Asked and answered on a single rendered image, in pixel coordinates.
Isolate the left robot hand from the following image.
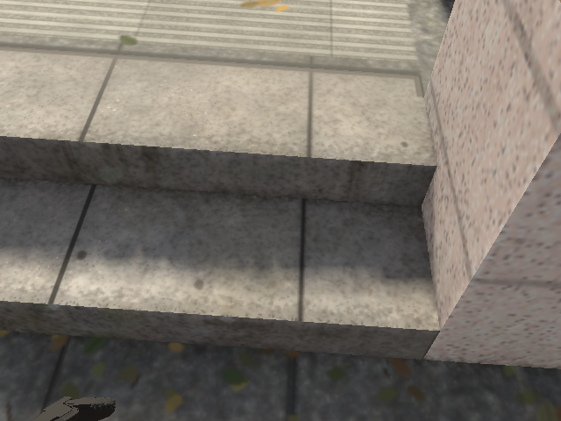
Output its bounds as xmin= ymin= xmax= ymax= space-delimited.
xmin=33 ymin=396 xmax=116 ymax=421

